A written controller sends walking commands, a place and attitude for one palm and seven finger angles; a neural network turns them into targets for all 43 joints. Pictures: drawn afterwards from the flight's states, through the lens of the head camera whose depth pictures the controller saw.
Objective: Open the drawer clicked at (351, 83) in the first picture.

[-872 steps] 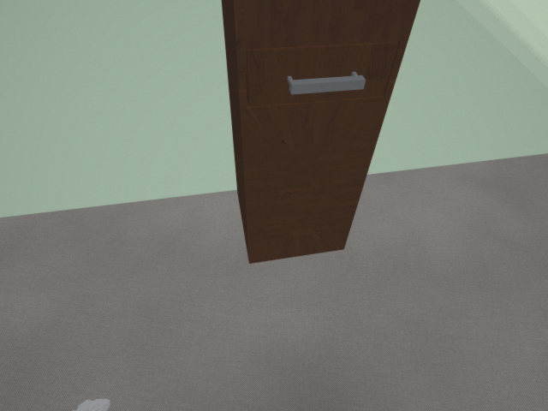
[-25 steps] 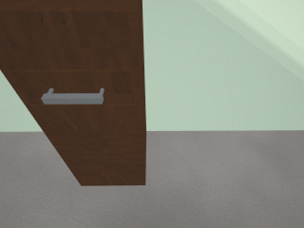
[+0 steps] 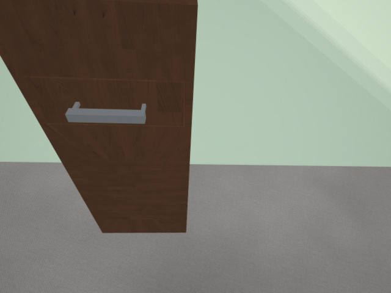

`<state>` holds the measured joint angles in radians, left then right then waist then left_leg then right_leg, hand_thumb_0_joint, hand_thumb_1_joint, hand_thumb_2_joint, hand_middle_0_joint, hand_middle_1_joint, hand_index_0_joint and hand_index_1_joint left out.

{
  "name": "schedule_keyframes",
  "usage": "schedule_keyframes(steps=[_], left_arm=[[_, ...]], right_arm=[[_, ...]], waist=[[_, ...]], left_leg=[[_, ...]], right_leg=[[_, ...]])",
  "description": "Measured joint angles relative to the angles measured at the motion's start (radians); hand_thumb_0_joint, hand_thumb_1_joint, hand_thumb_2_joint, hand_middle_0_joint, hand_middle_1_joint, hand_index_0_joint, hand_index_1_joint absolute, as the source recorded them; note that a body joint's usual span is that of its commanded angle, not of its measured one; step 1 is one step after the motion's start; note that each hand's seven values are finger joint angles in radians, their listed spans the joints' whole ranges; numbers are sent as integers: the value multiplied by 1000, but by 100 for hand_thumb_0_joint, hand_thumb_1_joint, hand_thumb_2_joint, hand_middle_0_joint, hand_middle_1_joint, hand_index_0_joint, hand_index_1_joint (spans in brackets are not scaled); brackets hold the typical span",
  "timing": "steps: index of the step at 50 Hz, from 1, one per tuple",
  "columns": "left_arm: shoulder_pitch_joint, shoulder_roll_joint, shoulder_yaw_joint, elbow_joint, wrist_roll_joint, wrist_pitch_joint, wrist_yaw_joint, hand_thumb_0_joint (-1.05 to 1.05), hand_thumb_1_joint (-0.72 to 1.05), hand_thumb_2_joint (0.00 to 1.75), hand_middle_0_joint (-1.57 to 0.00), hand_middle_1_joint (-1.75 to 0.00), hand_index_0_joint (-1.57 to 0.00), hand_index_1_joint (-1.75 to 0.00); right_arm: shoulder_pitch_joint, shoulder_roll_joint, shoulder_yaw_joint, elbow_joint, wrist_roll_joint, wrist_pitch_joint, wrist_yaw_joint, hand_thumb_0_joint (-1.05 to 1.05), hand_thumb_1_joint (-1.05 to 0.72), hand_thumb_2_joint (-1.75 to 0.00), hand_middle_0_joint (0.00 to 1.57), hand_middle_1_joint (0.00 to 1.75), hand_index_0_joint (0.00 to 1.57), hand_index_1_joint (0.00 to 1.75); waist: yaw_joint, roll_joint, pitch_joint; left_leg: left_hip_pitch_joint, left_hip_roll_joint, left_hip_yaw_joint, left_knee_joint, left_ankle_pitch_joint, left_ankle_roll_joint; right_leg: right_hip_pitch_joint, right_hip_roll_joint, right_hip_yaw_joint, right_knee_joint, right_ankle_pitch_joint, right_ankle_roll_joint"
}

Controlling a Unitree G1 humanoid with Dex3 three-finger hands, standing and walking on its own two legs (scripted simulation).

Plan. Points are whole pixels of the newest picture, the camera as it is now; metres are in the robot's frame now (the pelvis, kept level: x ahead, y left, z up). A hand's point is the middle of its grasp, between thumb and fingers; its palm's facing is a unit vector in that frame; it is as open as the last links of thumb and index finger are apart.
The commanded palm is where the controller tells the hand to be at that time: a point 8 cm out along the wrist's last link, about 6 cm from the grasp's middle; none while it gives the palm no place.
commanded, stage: look again from close up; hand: left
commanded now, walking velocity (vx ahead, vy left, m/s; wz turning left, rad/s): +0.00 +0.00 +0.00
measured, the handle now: (108, 110) +0.52 +0.27 +0.08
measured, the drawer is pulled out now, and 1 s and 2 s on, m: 0.00 0.00 0.00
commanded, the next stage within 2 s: raise the hand with hooked fingers in 0.20 s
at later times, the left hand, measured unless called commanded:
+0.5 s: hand (77, 280) +0.15 +0.23 -0.03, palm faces +0.03 -0.73 -0.68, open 7.6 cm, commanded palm +0.10 +0.25 -0.02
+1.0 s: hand (67, 227) +0.22 +0.26 +0.04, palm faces +0.16 -0.12 -0.98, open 10.2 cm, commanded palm +0.18 +0.26 +0.08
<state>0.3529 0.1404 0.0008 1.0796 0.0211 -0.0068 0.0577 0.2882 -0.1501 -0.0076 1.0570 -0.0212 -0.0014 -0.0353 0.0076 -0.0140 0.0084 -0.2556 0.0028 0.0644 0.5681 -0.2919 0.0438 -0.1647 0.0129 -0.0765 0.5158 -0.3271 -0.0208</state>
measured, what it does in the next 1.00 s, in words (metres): stands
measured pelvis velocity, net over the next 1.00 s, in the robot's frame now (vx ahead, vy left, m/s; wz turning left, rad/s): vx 0.00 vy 0.02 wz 0.03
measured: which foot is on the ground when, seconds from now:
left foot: down 0.00-1.00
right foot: down 0.00-1.00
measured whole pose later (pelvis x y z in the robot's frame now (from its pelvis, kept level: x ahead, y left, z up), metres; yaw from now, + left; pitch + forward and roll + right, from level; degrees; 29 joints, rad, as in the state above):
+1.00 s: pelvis +0.00 +0.02 -0.02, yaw +2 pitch +3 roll +0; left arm 0.29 0.37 -0.10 -0.12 0.97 0.10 0.31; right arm 0.05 -0.22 0.03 0.53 -0.03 0.13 0.03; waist 0.11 0.07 -0.09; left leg -0.41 -0.07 0.03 0.73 -0.36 0.08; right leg -0.39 0.07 0.00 0.73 -0.38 -0.06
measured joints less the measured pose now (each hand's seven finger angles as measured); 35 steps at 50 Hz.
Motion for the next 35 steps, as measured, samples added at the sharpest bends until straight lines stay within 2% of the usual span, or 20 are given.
schedule_keyframes(steps=[7, 16, 17, 18, 19, 21, 22, 24, 26, 28, 31, 33, 35], left_arm=[[-26, 22, -3, -33, 3, 4, -13, 1, 91, 90, -20, -29, -20, -30], [-16, 24, -12, -31, 8, 7, -14, 1, 91, 90, -20, -29, -20, -30], [31, 28, -29, -189, 41, 80, -8, 1, 91, 90, -20, -30, -20, -30], [89, 40, -50, -386, 79, 114, 13, 1, 90, 90, -20, -30, -20, -30], [134, 61, -62, -555, 96, 110, 52, 2, 91, 90, -20, -30, -20, -31], [168, 96, -82, -801, 123, 109, 128, 3, 90, 89, -20, -31, -21, -32], [164, 111, -92, -900, 154, 111, 156, 3, 89, 89, -20, -32, -21, -32], [120, 141, -108, -1041, 264, 97, 210, 3, 87, 88, -20, -33, -20, -34], [33, 152, -120, -1087, 416, 78, 257, 2, 83, 87, -20, -35, -20, -36], [-30, 135, -124, -1087, 575, 67, 299, 2, 79, 85, -20, -37, -20, -38], [-35, 102, -130, -1055, 770, 51, 340, 1, 73, 82, -21, -41, -21, -42], [-7, 90, -146, -1033, 865, 53, 343, 1, 68, 81, -21, -44, -21, -45], [26, 95, -162, -1021, 940, 64, 341, 1, 63, 79, -22, -47, -22, -48]], right_arm=[[17, -1, 10, -7, -3, 3, 10, 1, -94, -90, 20, 30, 20, 30], [31, 2, 20, -8, 2, 3, 20, 1, -92, -90, 20, 30, 20, 30], [46, -6, 28, -53, 19, -4, 17, 1, -92, -90, 20, 30, 20, 30], [70, -16, 38, -96, 32, -55, 4, 2, -93, -90, 20, 30, 20, 30], [87, -25, 44, -121, 42, -120, -9, 2, -93, -90, 20, 30, 20, 30], [98, -44, 39, -160, 64, -210, -24, 2, -92, -90, 20, 30, 20, 30], [94, -55, 35, -186, 66, -237, -27, 2, -92, -90, 20, 30, 20, 30], [64, -76, 31, -245, 56, -267, -26, 2, -92, -90, 20, 30, 20, 30], [17, -99, 22, -310, 31, -253, -12, 2, -91, -90, 20, 30, 20, 30], [-36, -121, 13, -372, 3, -201, 11, 2, -91, -90, 20, 30, 20, 30], [-109, -122, 8, -450, -1, -95, 39, 2, -91, -90, 20, 30, 20, 30], [-140, -113, 6, -499, 3, -25, 52, 2, -91, -90, 20, 30, 20, 30], [-160, -105, 5, -537, 2, 33, 60, 1, -90, -90, 20, 30, 20, 30]], waist=[[2, -14, -26], [-1, -17, -14], [-1, -13, -2], [7, -11, 5], [14, -8, -1], [8, 11, -31], [0, 24, -42], [-18, 36, -57], [-35, 57, -66], [-37, 84, -86], [-12, 83, -118], [12, 60, -121], [40, 29, -114]], left_leg=[[2, -31, 15, -45, 39, 31], [-4, -55, 29, -102, 87, 53], [-13, -55, 31, -89, 83, 54], [-18, -58, 38, -85, 82, 51], [-24, -63, 43, -88, 83, 42], [-40, -77, 40, -98, 92, 32], [-53, -84, 36, -90, 93, 32], [-95, -103, 37, -39, 77, 35], [-147, -111, 38, 38, 51, 47], [-186, -102, 45, 102, 22, 55], [-214, -91, 65, 142, -10, 42], [-214, -90, 69, 147, -16, 41], [-212, -85, 66, 151, -18, 46]], right_leg=[[-11, -30, 12, -19, 29, 20], [-32, -53, 24, -45, 62, 35], [-43, -53, 27, -29, 60, 29], [-70, -55, 36, 23, 27, 13], [-106, -55, 45, 90, -13, 1], [-167, -48, 55, 180, -52, -6], [-188, -42, 57, 191, -60, -8], [-222, -32, 66, 158, -84, -14], [-265, -14, 96, 192, -23, -25], [-302, 2, 112, 239, 0, -21], [-340, 22, 144, 282, -26, -7], [-346, 33, 158, 291, -26, -13], [-345, 40, 158, 291, -17, -19]])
